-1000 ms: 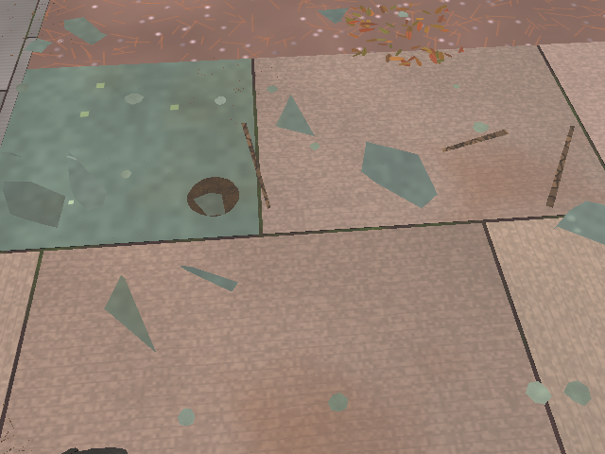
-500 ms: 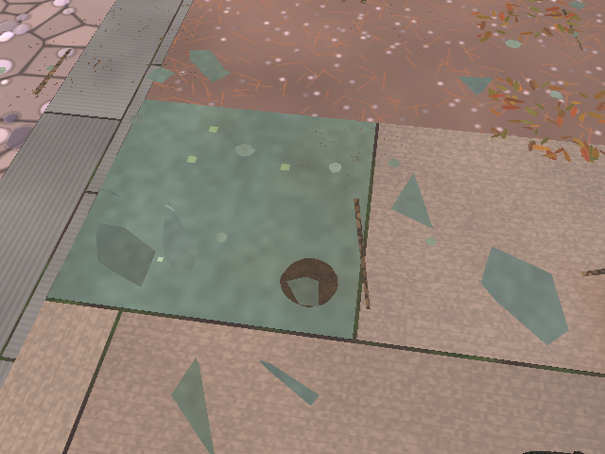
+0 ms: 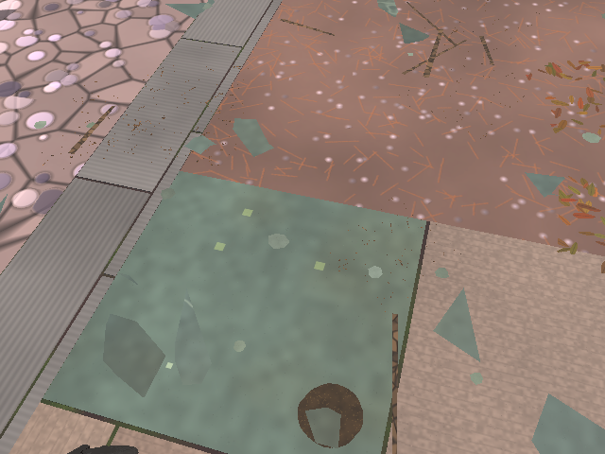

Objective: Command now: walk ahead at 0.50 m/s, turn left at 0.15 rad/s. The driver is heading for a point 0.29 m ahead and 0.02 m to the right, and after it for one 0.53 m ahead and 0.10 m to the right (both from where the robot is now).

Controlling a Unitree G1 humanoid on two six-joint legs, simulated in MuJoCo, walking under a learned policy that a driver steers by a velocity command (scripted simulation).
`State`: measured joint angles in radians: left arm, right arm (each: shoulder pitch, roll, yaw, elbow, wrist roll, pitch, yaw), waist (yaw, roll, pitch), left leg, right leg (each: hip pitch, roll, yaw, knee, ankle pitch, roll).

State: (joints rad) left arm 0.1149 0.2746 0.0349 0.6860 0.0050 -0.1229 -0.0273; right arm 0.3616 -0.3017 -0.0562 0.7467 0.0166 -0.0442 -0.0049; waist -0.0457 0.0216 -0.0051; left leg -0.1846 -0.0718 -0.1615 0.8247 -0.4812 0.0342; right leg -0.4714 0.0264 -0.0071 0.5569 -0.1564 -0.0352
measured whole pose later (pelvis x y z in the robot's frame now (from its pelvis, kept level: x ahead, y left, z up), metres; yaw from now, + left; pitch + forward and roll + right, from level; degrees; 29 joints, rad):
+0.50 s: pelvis +0.20 +0.01 +0.01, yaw -9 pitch +2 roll +0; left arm 0.30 0.31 0.06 0.77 -0.02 0.00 0.03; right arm 0.06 -0.25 -0.04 0.64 -0.02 -0.04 -0.01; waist 0.06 -0.02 0.03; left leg -0.43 -0.01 0.00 0.49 -0.11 0.02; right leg -0.39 0.06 0.09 1.01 -0.58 0.03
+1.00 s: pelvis +0.20 -0.04 +0.02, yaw -25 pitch +2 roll +2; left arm 0.21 0.28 0.05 0.65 0.01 0.02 0.02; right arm 0.13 -0.33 -0.10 0.76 0.00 0.03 -0.04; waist 0.00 0.04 0.04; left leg -0.56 0.01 -0.01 1.09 -0.36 -0.07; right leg -0.29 0.02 0.04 0.48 -0.22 -0.05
